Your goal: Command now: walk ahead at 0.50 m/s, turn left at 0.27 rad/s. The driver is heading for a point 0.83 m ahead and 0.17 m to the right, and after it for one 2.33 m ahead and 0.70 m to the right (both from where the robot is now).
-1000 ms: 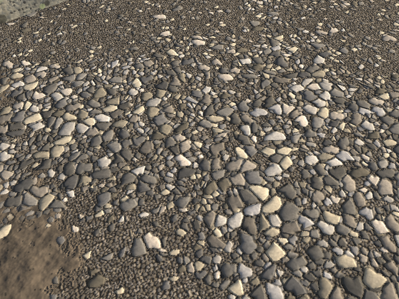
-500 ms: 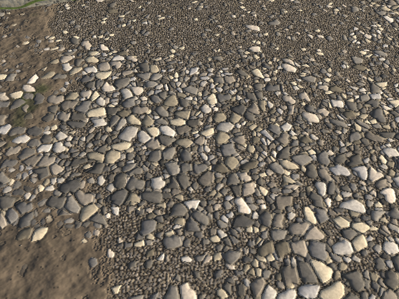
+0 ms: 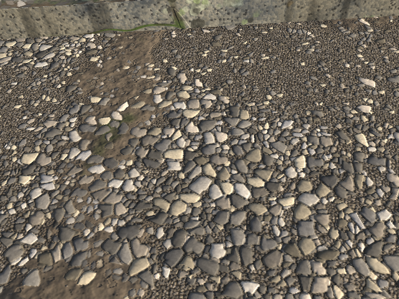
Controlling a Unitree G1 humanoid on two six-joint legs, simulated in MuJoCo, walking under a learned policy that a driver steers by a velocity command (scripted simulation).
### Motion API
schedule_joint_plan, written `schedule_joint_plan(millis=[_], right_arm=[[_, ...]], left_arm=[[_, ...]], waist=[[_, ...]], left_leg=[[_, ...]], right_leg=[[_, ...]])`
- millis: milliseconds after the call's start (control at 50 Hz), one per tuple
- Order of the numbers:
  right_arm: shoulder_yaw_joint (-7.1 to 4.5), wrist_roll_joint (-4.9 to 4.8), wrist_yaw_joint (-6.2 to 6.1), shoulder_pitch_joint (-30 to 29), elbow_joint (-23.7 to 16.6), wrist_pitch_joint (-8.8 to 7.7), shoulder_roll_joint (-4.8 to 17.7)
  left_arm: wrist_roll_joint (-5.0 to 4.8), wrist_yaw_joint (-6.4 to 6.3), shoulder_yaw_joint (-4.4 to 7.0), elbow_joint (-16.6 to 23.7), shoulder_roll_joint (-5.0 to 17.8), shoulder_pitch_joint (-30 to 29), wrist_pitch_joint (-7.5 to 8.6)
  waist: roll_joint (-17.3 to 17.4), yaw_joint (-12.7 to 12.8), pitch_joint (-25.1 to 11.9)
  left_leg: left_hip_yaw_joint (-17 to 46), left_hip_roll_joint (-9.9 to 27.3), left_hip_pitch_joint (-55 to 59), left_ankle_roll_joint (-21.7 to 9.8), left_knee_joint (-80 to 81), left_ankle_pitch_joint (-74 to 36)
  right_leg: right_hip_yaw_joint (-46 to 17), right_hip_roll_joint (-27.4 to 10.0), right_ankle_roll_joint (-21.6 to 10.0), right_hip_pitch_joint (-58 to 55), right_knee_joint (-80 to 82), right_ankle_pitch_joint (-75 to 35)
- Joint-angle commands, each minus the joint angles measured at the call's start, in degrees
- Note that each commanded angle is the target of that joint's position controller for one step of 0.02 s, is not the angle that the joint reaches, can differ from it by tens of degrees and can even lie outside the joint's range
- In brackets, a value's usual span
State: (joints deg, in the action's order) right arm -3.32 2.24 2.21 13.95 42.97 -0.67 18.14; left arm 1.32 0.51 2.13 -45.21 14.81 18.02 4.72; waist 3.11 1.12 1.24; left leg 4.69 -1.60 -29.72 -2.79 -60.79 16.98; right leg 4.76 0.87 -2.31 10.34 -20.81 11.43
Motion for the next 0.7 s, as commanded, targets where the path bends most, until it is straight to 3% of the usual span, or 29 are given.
schedule_joint_plan(millis=[20, 100, 160, 200, 220, 240, 260, 280, 300, 320, 340, 360, 400, 480, 540, 600, 700], right_arm=[[0.15, 0.29, 0.63, -0.74, -3.66, -0.34, 1.39], [1.79, 0.03, 1.42, -9.67, -5.90, -0.95, -0.69], [2.01, -0.13, 1.14, -13.12, -6.75, -1.20, -0.01], [1.80, 0.01, 0.58, -12.76, -6.72, -1.47, 0.83], [1.55, 0.26, 0.22, -10.19, -5.85, -1.74, 1.19], [1.04, 0.73, -0.24, -3.90, -3.55, -2.28, 1.81], [0.00, 1.55, -0.89, 5.36, -0.52, -2.83, 4.29], [-1.47, 2.44, -1.79, 13.19, 0.11, -2.99, 10.22], [-2.20, -0.19, -2.08, 13.56, 0.88, -2.17, 12.05], [-1.60, -1.24, -2.14, 9.11, 0.73, -1.95, 9.20], [-0.66, -1.29, -2.01, 5.53, 0.51, -2.30, 5.58], [-0.01, -1.17, -1.85, 3.10, 0.64, -2.67, 3.29], [0.55, -1.26, -1.90, 1.76, 1.46, -3.48, 1.47], [-0.06, -1.91, -1.88, 5.31, 4.37, -4.59, 2.79], [-0.07, -1.64, -1.87, 7.36, 6.04, -4.58, 2.54], [-0.04, -1.20, -2.02, 9.54, 7.66, -4.90, 2.61], [0.08, -0.84, -3.05, 11.69, 10.13, -4.76, 2.94]], left_arm=[[-0.41, 0.37, 1.51, 1.24, 6.57, 1.20, 1.46], [-0.75, 0.64, 1.63, -0.97, 7.08, 3.28, 0.98], [-0.71, 0.58, 1.99, -3.04, 8.62, 6.68, 0.50], [-0.60, 0.37, 2.22, -4.11, 9.61, 7.38, -0.11], [-0.67, 0.25, 2.23, -4.52, 9.94, 7.24, -0.40], [-0.91, 0.16, 2.01, -5.02, 9.54, 7.32, -0.71], [-0.95, 0.06, 1.40, -4.53, 8.01, 7.31, -0.70], [-1.88, 0.40, 0.01, -1.02, 3.23, 8.12, -0.52], [-0.88, 0.10, 0.99, -0.97, 5.70, 8.85, -0.90], [-0.14, -0.10, 1.75, -0.97, 8.04, 5.38, -1.37], [-0.38, 0.30, 1.31, -0.66, 6.48, 3.12, -1.10], [-0.59, 0.51, 1.15, -1.08, 5.33, 2.82, -1.21], [0.56, 1.03, 0.97, -2.53, 4.23, 4.68, -2.52], [0.88, 1.85, 1.02, -1.11, 3.33, -1.05, -3.36], [0.45, 1.97, 0.68, 0.50, 2.74, -7.31, -3.35], [-0.04, 2.15, 0.17, 2.00, 1.99, -12.65, -3.12], [0.43, 2.39, 0.01, 4.34, 2.40, -17.67, -2.74]], waist=[[-8.78, -1.09, 0.66], [-8.83, 0.59, 1.52], [-8.99, 1.59, 1.91], [-8.88, 0.95, 1.90], [-8.56, -0.50, 0.70], [-6.61, -3.52, -2.51], [-4.06, -7.07, -8.56], [6.74, -9.03, -16.69], [11.29, -7.91, -18.29], [4.59, -6.18, -10.00], [2.08, -4.59, -4.60], [1.15, -2.57, -1.96], [2.21, -0.10, -0.70], [0.59, -0.02, 1.20], [0.11, -1.38, 2.93], [0.12, -2.95, 4.08], [-0.17, -3.81, 5.19]], left_leg=[[0.80, 2.14, -7.10, 1.09, 4.74, -4.87], [-5.26, 3.57, -1.92, 1.65, 19.39, -11.96], [-7.76, 3.33, 1.41, 0.36, 25.02, -10.74], [-8.60, 2.42, 3.81, -1.25, 27.70, -7.54], [-9.30, 1.04, 7.90, -2.20, 29.94, -6.33], [-9.79, -0.49, 16.40, -3.45, 33.95, -7.39], [-5.85, 2.60, 29.49, -5.33, 34.24, -6.02], [16.84, 19.73, 45.44, -10.20, 37.68, 2.49], [34.22, 25.75, 46.28, -13.97, 44.91, 0.03], [25.99, 22.95, 41.02, -13.11, 44.31, -1.41], [19.25, 20.20, 34.04, -12.09, 45.58, -5.31], [14.02, 17.16, 28.70, -9.97, 47.72, -8.31], [8.13, 13.84, 23.05, -8.44, 50.31, -13.98], [4.04, 12.88, 23.13, -9.90, 54.03, -18.32], [0.12, 12.19, 25.06, -9.34, 55.08, -19.77], [-4.15, 12.52, 26.55, -8.19, 55.39, -22.77], [-8.55, 14.86, 34.08, -6.28, 51.91, -31.97]], right_leg=[[-11.32, -14.40, -8.22, -3.96, 11.99, -13.22], [-5.34, -11.90, -7.02, -2.27, 12.36, -15.72], [-5.77, -13.75, -6.62, -4.85, 10.78, -18.57], [-6.05, -15.10, -6.28, -7.55, 7.88, -23.57], [-5.19, -14.81, -5.75, -8.40, 3.75, -30.22], [-2.81, -12.83, -4.72, -7.73, -4.80, -35.86], [-0.84, -10.29, -3.42, -1.78, -16.31, -30.70], [2.54, -4.46, -0.78, 14.61, -36.21, -6.89], [-2.25, 1.40, -0.64, 24.75, -47.27, 18.48], [-6.27, -2.32, -1.34, 28.99, -50.02, 15.60], [-6.48, -4.15, -1.54, 28.61, -47.97, 11.49], [-6.24, -5.81, -1.37, 25.89, -44.19, 8.85], [-5.67, -6.56, -0.16, 20.95, -41.17, 6.40], [-4.41, -7.32, 1.65, 25.02, -36.91, -0.16], [-4.24, -7.32, 2.30, 28.12, -29.85, -5.90], [-4.14, -5.51, 1.36, 26.96, -22.74, -10.50], [-1.05, -3.44, -2.28, 25.39, -15.07, -8.60]])
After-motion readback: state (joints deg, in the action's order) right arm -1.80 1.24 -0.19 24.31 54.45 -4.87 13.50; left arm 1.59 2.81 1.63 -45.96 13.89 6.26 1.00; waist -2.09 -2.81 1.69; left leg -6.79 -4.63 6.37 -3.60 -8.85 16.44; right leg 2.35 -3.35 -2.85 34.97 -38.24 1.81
